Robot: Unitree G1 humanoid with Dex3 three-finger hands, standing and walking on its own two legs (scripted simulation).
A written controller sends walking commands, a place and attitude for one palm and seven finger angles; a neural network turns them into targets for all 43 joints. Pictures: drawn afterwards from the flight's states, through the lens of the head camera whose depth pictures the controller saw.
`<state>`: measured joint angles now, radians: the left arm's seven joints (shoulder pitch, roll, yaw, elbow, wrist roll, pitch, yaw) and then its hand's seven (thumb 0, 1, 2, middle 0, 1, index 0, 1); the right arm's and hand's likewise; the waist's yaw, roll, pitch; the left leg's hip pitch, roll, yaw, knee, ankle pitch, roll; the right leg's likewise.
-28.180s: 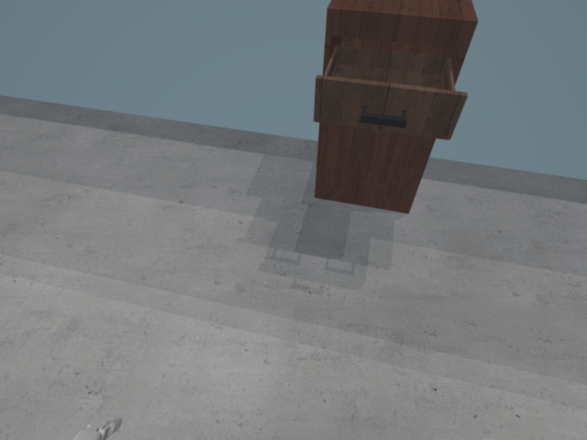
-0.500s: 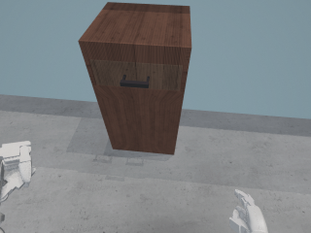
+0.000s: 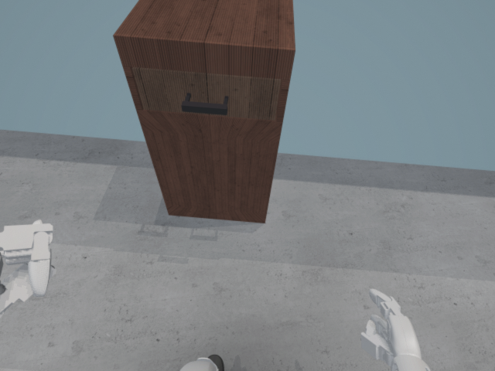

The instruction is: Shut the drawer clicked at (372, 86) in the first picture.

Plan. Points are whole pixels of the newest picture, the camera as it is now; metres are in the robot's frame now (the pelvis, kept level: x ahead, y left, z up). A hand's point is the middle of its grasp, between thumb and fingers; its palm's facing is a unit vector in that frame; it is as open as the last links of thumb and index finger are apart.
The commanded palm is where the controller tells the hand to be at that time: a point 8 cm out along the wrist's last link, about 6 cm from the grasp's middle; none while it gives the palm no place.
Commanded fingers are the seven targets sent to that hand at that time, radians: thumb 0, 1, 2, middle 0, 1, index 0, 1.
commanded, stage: step back with the hand held close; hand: left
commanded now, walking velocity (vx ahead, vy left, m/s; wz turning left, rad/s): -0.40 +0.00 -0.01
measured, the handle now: (206, 103) +0.80 +0.14 -0.07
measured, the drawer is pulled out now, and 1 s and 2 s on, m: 0.00 0.00 0.00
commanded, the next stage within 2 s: stop stepping back and stand still in 0.26 s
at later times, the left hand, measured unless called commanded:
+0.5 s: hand out of the picture +0.11 +0.27 +0.18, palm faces +0.26 -0.85 -0.45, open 3.3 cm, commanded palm +0.05 +0.31 +0.18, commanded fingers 0.00 0.90 0.90 -1.40 -1.60 -1.40 -1.60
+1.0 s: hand out of the picture +0.04 +0.30 +0.19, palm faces +0.33 -0.82 -0.47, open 3.2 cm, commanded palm +0.01 +0.35 +0.18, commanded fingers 0.00 0.90 0.90 -1.40 -1.60 -1.40 -1.60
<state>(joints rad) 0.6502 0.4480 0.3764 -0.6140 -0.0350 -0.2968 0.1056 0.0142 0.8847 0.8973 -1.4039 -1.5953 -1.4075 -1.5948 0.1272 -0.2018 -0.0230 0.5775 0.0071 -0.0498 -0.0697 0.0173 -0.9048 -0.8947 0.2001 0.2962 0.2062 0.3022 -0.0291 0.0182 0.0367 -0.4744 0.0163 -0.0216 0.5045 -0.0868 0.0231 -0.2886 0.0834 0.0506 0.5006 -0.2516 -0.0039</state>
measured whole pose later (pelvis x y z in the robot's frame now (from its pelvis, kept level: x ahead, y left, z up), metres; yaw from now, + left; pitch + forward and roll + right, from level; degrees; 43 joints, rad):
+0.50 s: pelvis -0.10 +0.04 +0.00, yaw -4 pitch +7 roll -3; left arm 0.63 0.47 0.41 -0.70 -0.06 -0.26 0.13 0.01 0.89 0.90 -1.40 -1.60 -1.41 -1.60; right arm 0.14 -0.12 0.04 0.59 -0.04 -0.12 -0.05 0.02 -0.90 -0.89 0.20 0.30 0.21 0.30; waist 0.02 -0.05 -0.04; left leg -0.52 -0.01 0.06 0.25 0.11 0.03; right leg -0.06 0.05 -0.04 0.41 -0.49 -0.07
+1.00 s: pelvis -0.14 +0.07 -0.01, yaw -3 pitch +2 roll +0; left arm 0.73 0.44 0.47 -0.73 -0.06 -0.26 0.13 0.01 0.89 0.90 -1.41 -1.60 -1.41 -1.60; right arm 0.33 -0.19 0.00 0.65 0.01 -0.11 -0.07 0.02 -0.90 -0.90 0.20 0.30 0.20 0.30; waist -0.01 -0.07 -0.08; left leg -0.43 0.02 0.05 0.74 -0.26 0.00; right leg -0.12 -0.02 0.00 0.57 -0.48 0.00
